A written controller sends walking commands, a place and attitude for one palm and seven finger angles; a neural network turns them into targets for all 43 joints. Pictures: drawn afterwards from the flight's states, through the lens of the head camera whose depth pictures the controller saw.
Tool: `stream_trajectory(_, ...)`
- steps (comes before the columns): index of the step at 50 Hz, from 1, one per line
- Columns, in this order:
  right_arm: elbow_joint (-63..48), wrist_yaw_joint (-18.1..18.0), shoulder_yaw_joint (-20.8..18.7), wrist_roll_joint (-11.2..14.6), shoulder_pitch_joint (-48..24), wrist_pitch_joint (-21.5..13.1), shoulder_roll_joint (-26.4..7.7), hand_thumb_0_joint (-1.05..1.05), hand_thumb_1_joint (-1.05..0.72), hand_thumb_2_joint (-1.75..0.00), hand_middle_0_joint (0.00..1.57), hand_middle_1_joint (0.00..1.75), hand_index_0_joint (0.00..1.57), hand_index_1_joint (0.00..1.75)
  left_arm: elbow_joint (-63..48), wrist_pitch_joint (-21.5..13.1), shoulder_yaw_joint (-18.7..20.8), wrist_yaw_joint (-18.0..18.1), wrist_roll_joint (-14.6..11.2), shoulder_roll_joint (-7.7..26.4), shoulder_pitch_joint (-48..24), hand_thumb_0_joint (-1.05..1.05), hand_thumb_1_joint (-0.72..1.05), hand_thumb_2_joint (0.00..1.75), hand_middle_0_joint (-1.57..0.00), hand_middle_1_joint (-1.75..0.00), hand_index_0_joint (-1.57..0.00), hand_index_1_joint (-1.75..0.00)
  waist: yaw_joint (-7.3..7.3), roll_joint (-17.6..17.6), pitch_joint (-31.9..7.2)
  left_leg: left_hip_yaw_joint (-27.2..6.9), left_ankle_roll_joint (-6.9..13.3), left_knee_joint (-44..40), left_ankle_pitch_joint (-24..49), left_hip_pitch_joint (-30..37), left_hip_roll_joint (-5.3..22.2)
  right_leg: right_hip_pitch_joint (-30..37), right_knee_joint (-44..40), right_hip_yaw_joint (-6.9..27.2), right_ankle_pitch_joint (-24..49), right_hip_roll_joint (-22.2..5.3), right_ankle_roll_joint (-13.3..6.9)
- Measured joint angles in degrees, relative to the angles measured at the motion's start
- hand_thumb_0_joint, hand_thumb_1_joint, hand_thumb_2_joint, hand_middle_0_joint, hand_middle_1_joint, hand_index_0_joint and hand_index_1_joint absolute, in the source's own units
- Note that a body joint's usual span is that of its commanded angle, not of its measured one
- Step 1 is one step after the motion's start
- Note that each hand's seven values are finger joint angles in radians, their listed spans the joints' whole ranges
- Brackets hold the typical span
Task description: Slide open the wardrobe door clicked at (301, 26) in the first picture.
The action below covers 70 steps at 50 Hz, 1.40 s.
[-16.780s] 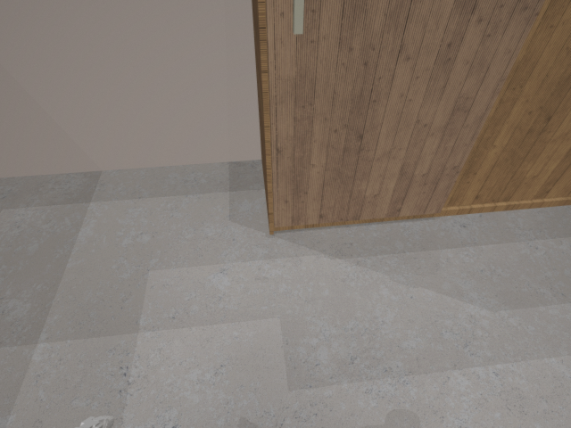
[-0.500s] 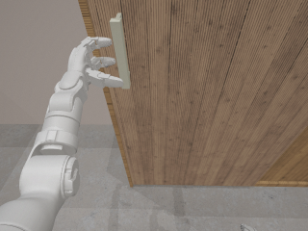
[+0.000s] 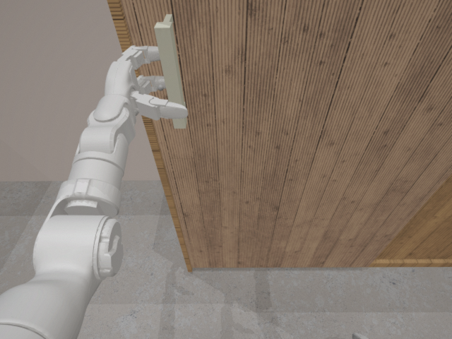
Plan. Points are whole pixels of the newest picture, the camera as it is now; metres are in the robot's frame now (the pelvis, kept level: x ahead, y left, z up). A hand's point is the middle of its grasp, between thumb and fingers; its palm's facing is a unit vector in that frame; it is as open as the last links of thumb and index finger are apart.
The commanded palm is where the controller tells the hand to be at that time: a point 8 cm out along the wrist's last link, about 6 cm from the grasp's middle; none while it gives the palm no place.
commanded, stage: feel for the door with the fingertips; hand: left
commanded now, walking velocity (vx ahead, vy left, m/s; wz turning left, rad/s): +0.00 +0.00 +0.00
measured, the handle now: (174, 75) +0.52 +0.10 +0.23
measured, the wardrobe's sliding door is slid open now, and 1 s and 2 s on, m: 0.00 0.00 0.00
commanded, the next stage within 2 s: slide the fingers in behind the handle in 0.28 s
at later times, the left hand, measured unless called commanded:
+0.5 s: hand (161, 83) +0.48 +0.12 +0.23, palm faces +0.02 -1.00 -0.01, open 13.7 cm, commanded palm +0.45 +0.17 +0.23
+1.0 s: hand (169, 90) +0.46 +0.10 +0.23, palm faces +0.00 -1.00 +0.01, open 13.9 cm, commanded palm +0.44 +0.16 +0.23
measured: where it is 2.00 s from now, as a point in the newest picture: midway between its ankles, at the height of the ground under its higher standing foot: outside the picture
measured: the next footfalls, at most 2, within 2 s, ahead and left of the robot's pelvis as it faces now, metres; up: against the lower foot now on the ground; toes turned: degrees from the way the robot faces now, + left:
none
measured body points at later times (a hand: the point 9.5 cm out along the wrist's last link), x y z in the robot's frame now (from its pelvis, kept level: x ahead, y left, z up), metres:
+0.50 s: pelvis +0.00 +0.00 +0.00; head +0.01 -0.01 +0.45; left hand +0.47 +0.17 +0.23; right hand +0.07 -0.26 -0.13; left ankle +0.02 +0.13 -0.74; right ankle -0.04 -0.11 -0.74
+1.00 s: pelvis +0.00 +0.00 +0.00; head +0.00 -0.02 +0.45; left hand +0.45 +0.16 +0.23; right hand +0.10 -0.25 -0.12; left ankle +0.02 +0.13 -0.74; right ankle -0.04 -0.11 -0.74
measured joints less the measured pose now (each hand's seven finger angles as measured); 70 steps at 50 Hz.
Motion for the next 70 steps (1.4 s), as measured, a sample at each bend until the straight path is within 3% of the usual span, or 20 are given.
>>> stream_trajectory(22, 1.4, 0.5, -0.5, -0.5, 2.3, -0.5, -0.3, 0.01, -0.91, -0.89, 0.20, 0.30, 0.20, 0.30, 7.3, -3.3, 0.0, 0.0, 1.0, 1.1, -5.3, -0.02, -0.50, 0.30, -0.36, -1.24, -0.34, -1.25, -0.69, -0.1, -0.2, -0.7, 0.0, 1.4, -0.3, -2.5, -0.1, -2.1, 1.3, -0.6, -0.5, 0.0, -0.1)
stream_trajectory(32, 0.7, 0.7, -0.5, -0.2, 2.6, -0.9, -0.4, 0.01, -0.91, -0.89, 0.20, 0.30, 0.20, 0.30, 6.7, -4.7, 0.7, -0.7, 0.6, 1.3, -3.2, -0.02, -0.50, 0.30, -0.32, -1.22, -0.32, -1.22, -1.05, 0.0, -0.4, -0.1, 0.0, 1.3, -0.3, -2.3, 0.2, -2.4, 1.4, 0.1, -0.3, 0.1, 0.0)
stream_trajectory(44, -0.1, 0.8, -0.4, 0.1, 1.1, -0.3, 0.1, 0.01, -0.91, -0.89, 0.20, 0.30, 0.20, 0.30, -2.5, -1.4, 0.5, 0.9, 0.3, -1.6, 2.3, -0.02, -0.50, 0.30, -0.30, -1.20, -0.31, -1.20, -0.18, 0.2, -0.6, 0.7, 0.0, 0.4, -0.4, -0.2, 0.3, -0.6, 0.5, 0.8, -0.1, 0.2, 0.0)
stream_trajectory(51, -0.4, 0.4, -0.1, 0.1, -0.8, 0.1, 0.5, 0.01, -0.91, -0.89, 0.20, 0.30, 0.20, 0.30, -3.4, 1.0, -1.6, 1.9, -0.1, -2.7, 1.7, -0.02, -0.50, 0.30, -0.30, -1.20, -0.30, -1.20, 0.51, 0.1, -0.5, 0.0, -0.1, 0.3, -0.3, 0.1, 0.1, 0.1, 0.3, 0.1, -0.2, 0.1, -0.1)
stream_trajectory(70, -0.2, 0.6, -0.2, -0.5, 0.0, 1.4, 0.6, 0.01, -0.91, -0.89, 0.20, 0.30, 0.20, 0.30, -2.4, 0.3, -1.2, 3.5, 0.3, -4.1, 0.8, -0.02, -0.50, 0.30, -0.30, -1.20, -0.30, -1.20, 0.00, 0.1, -0.5, 0.1, -0.3, -0.4, -0.3, 0.4, 0.1, 0.1, 0.0, 0.2, -0.5, 0.2, -0.3)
